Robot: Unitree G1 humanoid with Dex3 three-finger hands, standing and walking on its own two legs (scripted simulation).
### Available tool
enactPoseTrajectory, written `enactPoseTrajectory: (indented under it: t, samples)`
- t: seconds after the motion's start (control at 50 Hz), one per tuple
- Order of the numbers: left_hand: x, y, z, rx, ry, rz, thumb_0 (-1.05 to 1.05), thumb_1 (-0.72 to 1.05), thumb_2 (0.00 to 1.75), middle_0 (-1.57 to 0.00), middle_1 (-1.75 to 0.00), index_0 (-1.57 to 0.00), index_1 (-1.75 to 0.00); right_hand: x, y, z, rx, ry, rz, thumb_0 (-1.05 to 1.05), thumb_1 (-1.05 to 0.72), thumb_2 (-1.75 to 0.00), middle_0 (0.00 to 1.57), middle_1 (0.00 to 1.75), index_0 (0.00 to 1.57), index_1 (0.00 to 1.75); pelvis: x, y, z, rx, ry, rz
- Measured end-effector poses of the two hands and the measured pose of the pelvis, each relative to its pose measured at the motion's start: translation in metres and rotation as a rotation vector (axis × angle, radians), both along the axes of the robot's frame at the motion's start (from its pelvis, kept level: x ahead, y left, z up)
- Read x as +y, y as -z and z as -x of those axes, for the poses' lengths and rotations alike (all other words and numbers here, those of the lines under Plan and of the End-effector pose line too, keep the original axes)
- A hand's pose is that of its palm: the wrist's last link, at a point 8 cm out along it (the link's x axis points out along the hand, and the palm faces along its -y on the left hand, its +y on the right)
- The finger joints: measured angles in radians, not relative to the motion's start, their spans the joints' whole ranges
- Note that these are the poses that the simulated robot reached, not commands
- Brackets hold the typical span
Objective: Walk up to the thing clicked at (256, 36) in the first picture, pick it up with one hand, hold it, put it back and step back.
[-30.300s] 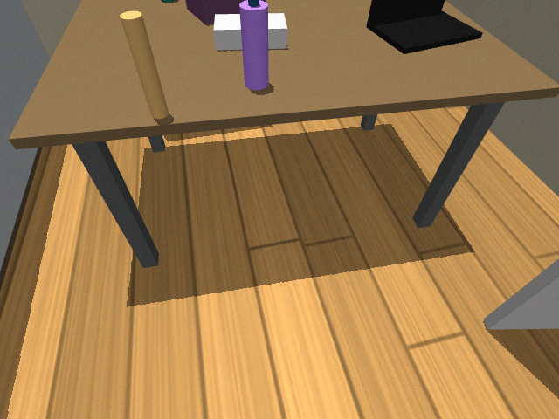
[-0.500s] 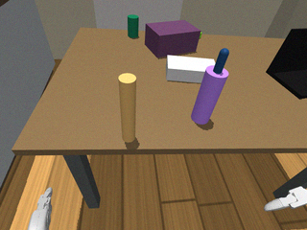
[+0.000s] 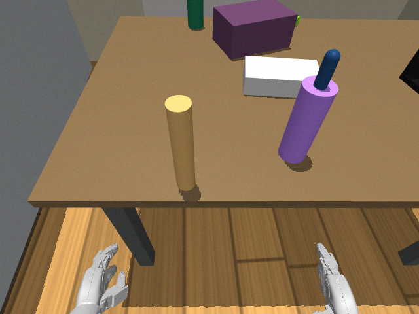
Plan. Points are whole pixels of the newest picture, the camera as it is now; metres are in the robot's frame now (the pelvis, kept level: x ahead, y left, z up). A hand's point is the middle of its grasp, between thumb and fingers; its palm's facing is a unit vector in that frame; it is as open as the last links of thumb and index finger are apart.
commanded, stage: home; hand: right
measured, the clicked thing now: (309, 111) +0.48 -0.21 +0.11
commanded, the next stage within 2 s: none
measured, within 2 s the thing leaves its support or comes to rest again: neither
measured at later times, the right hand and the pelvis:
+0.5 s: hand (294, 273) +0.21 -0.18 -0.10, palm faces +0.07 +0.97 -0.24, open 17.6 cm; pelvis +0.03 -0.01 +0.00, yaw +2 degrees
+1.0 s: hand out of the picture +0.06 -0.28 -0.14, palm faces -0.09 +0.91 -0.39, open 17.6 cm; pelvis +0.00 -0.02 +0.00, yaw +2 degrees
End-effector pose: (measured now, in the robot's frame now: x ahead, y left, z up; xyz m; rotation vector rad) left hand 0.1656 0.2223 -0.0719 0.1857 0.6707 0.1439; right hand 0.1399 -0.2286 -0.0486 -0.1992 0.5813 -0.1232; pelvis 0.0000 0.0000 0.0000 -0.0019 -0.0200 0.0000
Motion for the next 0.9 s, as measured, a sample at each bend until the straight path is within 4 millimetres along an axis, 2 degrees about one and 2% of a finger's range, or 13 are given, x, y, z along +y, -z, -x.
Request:
enactPoseTrajectory:
  t: [0.08, 0.16, 0.32, 0.52, 0.56, 0.62, 0.76, 0.82, 0.9]
  samples:
    - [-0.002, 0.004, 0.001, 0.042, 0.025, -0.016, 0.01, 0.86, 0.88, -0.19, -0.29, -0.2, -0.29, 0.012, 0.02, -0.01, 0.061, 0.006, -0.038, -0.01, 0.58, -0.03, 0.06, 0.04, 0.05, 0.04, 0.001, 0.001, -0.006, 0.013, -0.004, -0.003]
    - [0.002, 0.014, 0.008, 0.119, 0.028, -0.032, 0.01, 0.88, 0.89, -0.2, -0.3, -0.2, -0.29, 0.007, 0.029, -0.019, 0.093, 0.041, -0.032, -0.01, 0.58, -0.04, 0.06, 0.04, 0.05, 0.05, -0.001, 0.001, -0.011, 0.021, -0.006, -0.006]
    - [0.007, 0.028, 0.021, 0.211, -0.016, -0.022, 0.01, 0.9, 0.9, -0.2, -0.3, -0.2, -0.3, -0.008, 0.024, -0.04, 0.102, 0.05, 0.025, -0.01, 0.57, -0.04, 0.06, 0.04, 0.05, 0.05, -0.008, 0.001, -0.023, 0.036, -0.017, -0.009]
    - [0.008, 0.029, 0.017, 0.243, -0.027, -0.017, 0.01, 0.9, 0.9, -0.2, -0.3, -0.2, -0.3, 0.0, 0.03, -0.052, 0.135, 0.017, 0.016, -0.01, 0.56, -0.04, 0.05, 0.05, 0.05, 0.05, -0.009, 0.001, -0.032, 0.041, -0.025, -0.008]
    - [0.014, 0.03, 0.017, 0.262, 0.001, -0.04, 0.01, 0.9, 0.9, -0.2, -0.3, -0.21, -0.3, -0.007, 0.037, -0.047, 0.192, -0.043, 0.049, -0.01, 0.56, -0.04, 0.06, 0.05, 0.05, 0.05, -0.009, 0.002, -0.031, 0.037, -0.02, -0.007]
    - [0.031, 0.031, 0.022, 0.281, -0.014, -0.07, 0.01, 0.9, 0.9, -0.2, -0.3, -0.21, -0.3, -0.029, 0.045, -0.032, 0.284, -0.053, 0.096, -0.01, 0.56, -0.04, 0.06, 0.05, 0.06, 0.05, -0.01, 0.004, -0.03, 0.023, -0.022, -0.003]
    - [0.066, 0.032, 0.055, 0.365, -0.062, -0.133, 0.01, 0.9, 0.9, -0.2, -0.3, -0.21, -0.3, -0.079, 0.048, 0.015, 0.443, 0.019, 0.181, -0.01, 0.57, -0.03, 0.06, 0.04, 0.05, 0.04, -0.013, 0.004, -0.021, -0.015, -0.029, 0.002]
    - [0.072, 0.033, 0.072, 0.415, -0.068, -0.143, 0.01, 0.9, 0.9, -0.2, -0.3, -0.2, -0.3, -0.09, 0.048, 0.035, 0.496, 0.041, 0.197, -0.01, 0.58, -0.03, 0.05, 0.04, 0.05, 0.04, -0.013, 0.002, -0.015, -0.027, -0.03, 0.004]
    - [0.073, 0.037, 0.095, 0.481, -0.07, -0.137, 0.01, 0.9, 0.9, -0.2, -0.3, -0.2, -0.3, -0.096, 0.05, 0.058, 0.562, 0.049, 0.201, 0.0, 0.58, -0.03, 0.05, 0.04, 0.05, 0.04, -0.014, -0.001, -0.006, -0.038, -0.033, 0.006]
